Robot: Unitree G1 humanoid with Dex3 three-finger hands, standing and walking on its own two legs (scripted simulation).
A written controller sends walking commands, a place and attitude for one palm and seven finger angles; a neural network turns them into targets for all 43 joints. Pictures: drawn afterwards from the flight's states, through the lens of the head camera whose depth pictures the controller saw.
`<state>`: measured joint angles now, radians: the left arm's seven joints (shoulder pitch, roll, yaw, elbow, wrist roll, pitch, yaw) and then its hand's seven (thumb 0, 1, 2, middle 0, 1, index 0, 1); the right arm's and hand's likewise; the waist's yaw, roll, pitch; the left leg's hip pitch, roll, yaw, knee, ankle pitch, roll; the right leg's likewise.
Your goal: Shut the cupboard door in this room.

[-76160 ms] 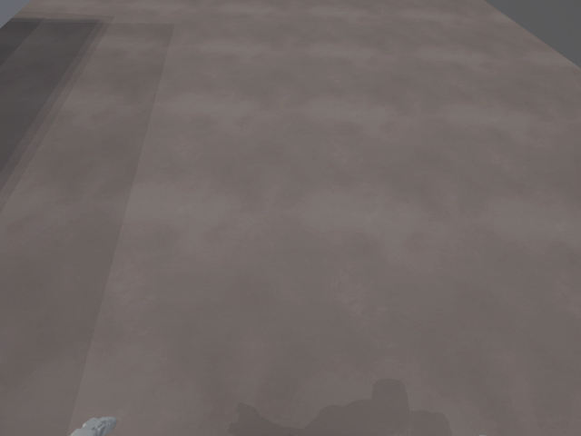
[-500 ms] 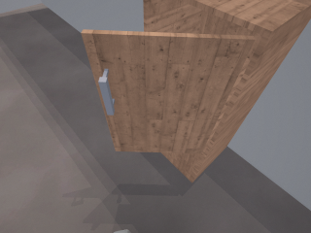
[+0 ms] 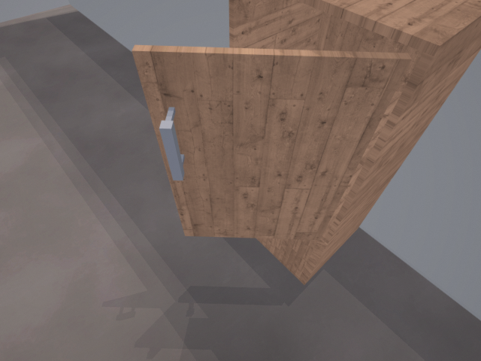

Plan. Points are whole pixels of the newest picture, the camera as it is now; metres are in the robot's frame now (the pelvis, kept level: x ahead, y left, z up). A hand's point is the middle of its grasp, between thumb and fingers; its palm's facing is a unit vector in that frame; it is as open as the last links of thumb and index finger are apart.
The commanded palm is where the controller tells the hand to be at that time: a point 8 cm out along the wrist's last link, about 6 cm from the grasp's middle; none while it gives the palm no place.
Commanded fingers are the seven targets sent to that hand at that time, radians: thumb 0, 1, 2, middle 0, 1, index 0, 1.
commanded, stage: come to a stop and stand still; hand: left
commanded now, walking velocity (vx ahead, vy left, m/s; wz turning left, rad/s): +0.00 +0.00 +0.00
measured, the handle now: (175, 145) +0.46 +0.16 +0.08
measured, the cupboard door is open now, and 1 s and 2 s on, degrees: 46 46 46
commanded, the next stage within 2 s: look again from close up in 0.62 s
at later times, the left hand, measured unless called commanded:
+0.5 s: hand out of the picture -0.05 +0.23 -0.17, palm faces +0.03 -0.98 -0.21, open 7.4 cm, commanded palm none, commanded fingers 0.00 0.90 0.90 -0.20 -0.30 -0.20 -0.30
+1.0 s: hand out of the picture -0.06 +0.20 -0.17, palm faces +0.04 -0.99 -0.15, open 7.4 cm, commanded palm none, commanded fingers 0.00 0.90 0.90 -0.20 -0.30 -0.20 -0.30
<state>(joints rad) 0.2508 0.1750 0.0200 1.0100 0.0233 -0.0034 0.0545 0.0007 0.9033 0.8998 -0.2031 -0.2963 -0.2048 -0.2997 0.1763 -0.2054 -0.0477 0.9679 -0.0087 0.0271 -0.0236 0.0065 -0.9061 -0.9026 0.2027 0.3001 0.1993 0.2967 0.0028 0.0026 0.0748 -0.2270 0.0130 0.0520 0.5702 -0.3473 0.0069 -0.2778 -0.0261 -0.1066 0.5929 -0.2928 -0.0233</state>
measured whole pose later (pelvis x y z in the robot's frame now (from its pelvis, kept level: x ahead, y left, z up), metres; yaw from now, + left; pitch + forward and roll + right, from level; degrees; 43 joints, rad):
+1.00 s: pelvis -0.03 +0.04 +0.01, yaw +1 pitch -2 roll +0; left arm 0.35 0.13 -0.02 1.08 0.02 -0.01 0.04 0.00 0.90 0.90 -0.20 -0.30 -0.20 -0.30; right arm 0.28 -0.15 0.00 1.09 -0.01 -0.02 -0.02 0.01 -0.91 -0.90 0.20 0.30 0.20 0.30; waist 0.01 -0.02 0.02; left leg -0.19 -0.06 0.06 0.43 -0.22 0.08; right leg -0.23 -0.03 0.01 0.44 -0.18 0.03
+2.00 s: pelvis +0.03 -0.01 +0.00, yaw +0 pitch -1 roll -2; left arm 0.34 0.13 0.02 1.05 0.02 0.01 0.03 0.00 0.90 0.90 -0.20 -0.30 -0.20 -0.30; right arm 0.18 -0.11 -0.01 1.05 -0.01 -0.02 -0.06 0.00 -0.92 -0.90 0.20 0.30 0.20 0.30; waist 0.03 -0.07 0.04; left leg -0.23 0.00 0.09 0.55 -0.30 0.06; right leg -0.15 0.07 -0.05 0.47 -0.29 -0.05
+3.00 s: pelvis -0.01 +0.01 +0.01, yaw +1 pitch -2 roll -1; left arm 0.27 0.21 -0.03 1.04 0.02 -0.01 0.03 0.00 0.90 0.90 -0.20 -0.30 -0.20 -0.30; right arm 0.21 -0.22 -0.01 1.10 -0.01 -0.01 -0.01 0.01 -0.90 -0.90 0.20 0.30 0.20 0.30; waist 0.00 -0.02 0.03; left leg -0.21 -0.06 0.11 0.41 -0.16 0.10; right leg -0.18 0.01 -0.04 0.43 -0.21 -0.01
